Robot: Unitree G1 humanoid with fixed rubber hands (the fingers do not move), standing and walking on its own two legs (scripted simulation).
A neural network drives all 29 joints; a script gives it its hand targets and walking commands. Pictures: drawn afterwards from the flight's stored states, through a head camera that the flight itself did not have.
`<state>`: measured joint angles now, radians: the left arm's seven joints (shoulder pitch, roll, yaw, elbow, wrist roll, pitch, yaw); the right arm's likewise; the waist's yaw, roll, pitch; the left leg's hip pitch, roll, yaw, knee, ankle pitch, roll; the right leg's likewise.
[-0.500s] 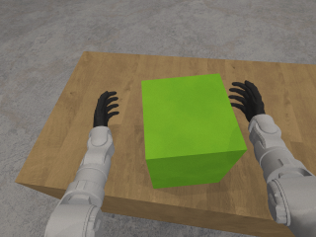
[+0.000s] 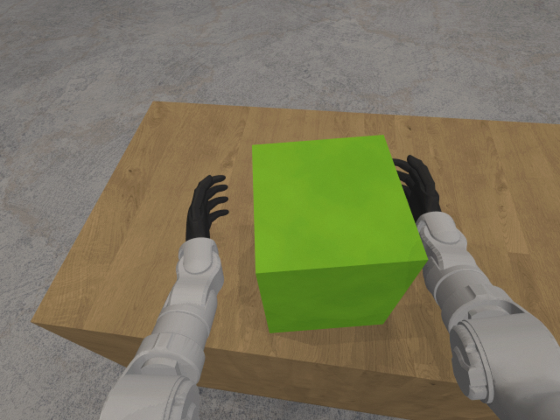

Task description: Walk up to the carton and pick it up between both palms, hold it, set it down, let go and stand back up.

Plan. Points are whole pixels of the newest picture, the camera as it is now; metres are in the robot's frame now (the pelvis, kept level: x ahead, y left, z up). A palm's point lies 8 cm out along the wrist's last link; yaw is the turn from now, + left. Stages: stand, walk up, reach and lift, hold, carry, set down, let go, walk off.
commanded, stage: reach and lift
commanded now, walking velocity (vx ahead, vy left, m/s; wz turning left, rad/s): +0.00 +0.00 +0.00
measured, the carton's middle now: (322, 241) +0.39 +0.00 -0.02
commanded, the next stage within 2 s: none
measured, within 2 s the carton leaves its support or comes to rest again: leaves its support in 1.42 s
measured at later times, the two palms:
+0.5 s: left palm (211, 230) +0.36 +0.17 +0.03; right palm (419, 205) +0.44 -0.14 +0.04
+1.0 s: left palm (216, 230) +0.36 +0.16 +0.03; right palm (416, 206) +0.43 -0.14 +0.04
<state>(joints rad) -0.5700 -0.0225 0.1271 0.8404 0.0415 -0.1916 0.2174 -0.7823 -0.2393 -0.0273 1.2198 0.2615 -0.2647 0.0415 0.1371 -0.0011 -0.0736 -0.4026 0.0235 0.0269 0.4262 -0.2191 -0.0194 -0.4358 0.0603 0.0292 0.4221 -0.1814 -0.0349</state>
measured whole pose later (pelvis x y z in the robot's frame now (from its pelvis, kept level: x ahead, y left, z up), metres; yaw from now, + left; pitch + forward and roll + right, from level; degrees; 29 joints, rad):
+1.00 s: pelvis +0.00 +0.00 +0.00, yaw +0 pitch +12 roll +0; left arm -0.57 -0.07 0.14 0.85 0.09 -0.23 0.23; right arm -0.79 -0.21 -0.03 1.20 0.25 -0.24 0.00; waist 0.13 0.00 -0.08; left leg -0.42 0.03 0.03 0.43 -0.22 -0.02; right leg -0.45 0.06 0.03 0.42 -0.18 -0.04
